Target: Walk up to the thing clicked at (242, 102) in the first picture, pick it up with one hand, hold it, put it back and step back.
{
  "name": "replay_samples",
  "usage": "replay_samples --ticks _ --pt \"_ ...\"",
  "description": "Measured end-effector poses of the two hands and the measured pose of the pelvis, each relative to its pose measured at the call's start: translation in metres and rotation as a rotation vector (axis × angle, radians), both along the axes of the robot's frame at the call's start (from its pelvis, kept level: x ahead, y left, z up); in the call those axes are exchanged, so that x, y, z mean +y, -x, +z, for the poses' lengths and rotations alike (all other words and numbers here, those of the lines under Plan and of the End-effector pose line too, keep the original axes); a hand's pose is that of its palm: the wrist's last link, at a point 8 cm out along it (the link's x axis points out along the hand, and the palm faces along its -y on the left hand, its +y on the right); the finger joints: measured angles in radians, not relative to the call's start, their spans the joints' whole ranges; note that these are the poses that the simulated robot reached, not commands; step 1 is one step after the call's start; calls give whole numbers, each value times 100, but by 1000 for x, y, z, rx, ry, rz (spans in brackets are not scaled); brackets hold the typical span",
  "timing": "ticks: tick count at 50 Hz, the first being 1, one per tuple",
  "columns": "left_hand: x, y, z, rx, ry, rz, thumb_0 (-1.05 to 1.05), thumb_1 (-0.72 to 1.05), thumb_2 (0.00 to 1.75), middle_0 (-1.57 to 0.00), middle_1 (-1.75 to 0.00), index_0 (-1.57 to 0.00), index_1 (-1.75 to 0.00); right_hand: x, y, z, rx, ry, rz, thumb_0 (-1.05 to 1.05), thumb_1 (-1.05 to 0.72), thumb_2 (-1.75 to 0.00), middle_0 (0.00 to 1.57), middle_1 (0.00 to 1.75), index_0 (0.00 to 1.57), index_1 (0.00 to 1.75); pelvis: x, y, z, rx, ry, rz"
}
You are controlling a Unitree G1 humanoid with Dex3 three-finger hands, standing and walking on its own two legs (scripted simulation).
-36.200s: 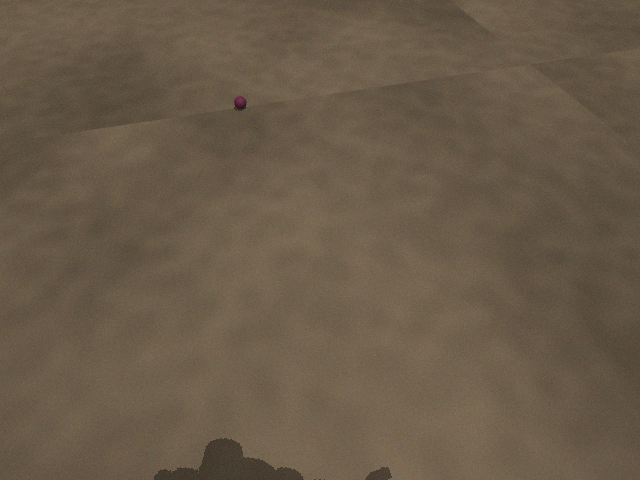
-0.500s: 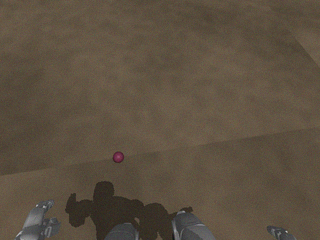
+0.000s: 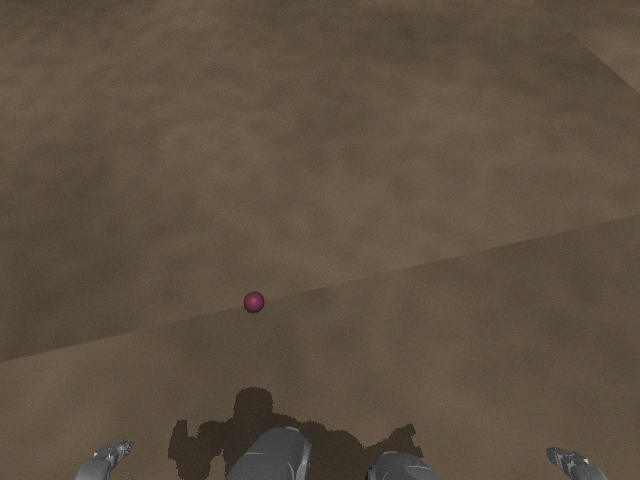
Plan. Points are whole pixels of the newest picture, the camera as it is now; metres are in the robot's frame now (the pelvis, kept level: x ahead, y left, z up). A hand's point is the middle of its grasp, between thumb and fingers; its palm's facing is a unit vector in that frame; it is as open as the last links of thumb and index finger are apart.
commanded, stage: step back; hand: left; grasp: from above
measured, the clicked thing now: (254, 301) +0.65 +0.27 -0.73
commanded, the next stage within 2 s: none
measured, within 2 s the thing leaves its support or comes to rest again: neither
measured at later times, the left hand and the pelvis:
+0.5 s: hand out of the picture -0.09 +0.28 -0.16, palm faces +0.00 -0.92 -0.38, open 7.4 cm; pelvis -0.16 +0.00 +0.00, yaw +0 degrees
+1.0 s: hand out of the picture -0.22 +0.25 -0.15, palm faces +0.06 -0.91 -0.42, open 7.4 cm; pelvis -0.34 -0.03 -0.01, yaw +5 degrees
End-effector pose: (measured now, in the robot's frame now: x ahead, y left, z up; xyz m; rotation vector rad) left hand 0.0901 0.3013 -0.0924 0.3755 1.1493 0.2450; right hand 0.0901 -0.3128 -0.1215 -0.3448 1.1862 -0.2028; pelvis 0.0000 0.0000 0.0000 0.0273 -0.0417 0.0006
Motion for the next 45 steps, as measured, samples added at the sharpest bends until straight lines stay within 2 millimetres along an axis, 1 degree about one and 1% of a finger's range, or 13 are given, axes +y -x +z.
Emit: replay_samples --ticks 5,7,10,12,16,21,26,30,32,34,37,41,45 --pt "6 17 2 -71 -5 2 1 90 89 -21 -30 -20 -30 0 30 2 43 29 42 0 -90 -90 20 30 20 30 4 30 -2 6 7 38" --pt "12 27 -2 -89 -1 3 1 90 89 -21 -30 -20 -30 4 41 3 48 40 60 0 -90 -90 20 30 20 30 7 44 -5 5 13 55" --pt "23 44 -15 -102 17 7 1 90 89 -21 -30 -20 -30 11 59 5 38 58 79 0 -90 -90 20 30 20 30 13 66 -12 -4 12 76" --pt "26 61 -20 -86 27 21 1 90 89 -21 -30 -20 -30 17 74 10 36 56 87 0 -90 -90 20 30 20 30 16 79 -11 -17 11 66" --pt "28 96 -20 -39 40 50 1 90 89 -21 -30 -20 -30 23 98 25 22 55 85 0 -90 -90 21 30 21 30 15 101 -1 -15 41 60" --pt "26 148 -22 22 41 56 1 90 89 -21 -30 -20 -30 21 112 34 -39 60 79 1 -90 -90 21 30 21 30 9 131 3 -3 48 28" --pt "15 196 -26 88 25 37 1 90 90 -21 -30 -20 -30 8 131 30 -111 51 80 0 -90 -90 21 30 21 30 -3 169 -3 -4 43 -10" --pt "-1 231 -28 95 5 19 1 90 90 -20 -30 -20 -30 -13 155 14 -137 33 72 0 -90 -90 21 30 21 30 -19 202 -14 -3 34 -36" --pt "-12 252 -23 96 2 21 1 91 90 -20 -30 -20 -30 -23 172 6 -130 23 52 0 -90 -90 21 30 21 30 -25 218 -15 -16 56 -23" --pt "-20 271 -16 95 4 24 1 90 89 -21 -30 -20 -30 -28 192 5 -102 15 31 0 -90 -90 20 30 21 30 -30 230 -11 -14 23 -27" --pt "-26 289 -5 92 -7 37 1 90 89 -21 -30 -20 -30 -33 225 4 -63 3 20 0 -90 -90 20 30 21 30 -33 246 -3 -4 -1 -14" --pt "-27 295 3 34 -29 32 1 90 89 -21 -30 -21 -30 -37 272 -1 18 9 30 0 -90 -90 20 30 21 30 -35 270 -1 8 -6 21" --pt "-22 299 2 -52 -38 26 1 90 89 -21 -30 -21 -30 -35 312 -5 95 25 60 0 -90 -90 20 30 20 30 -35 299 -5 10 0 68"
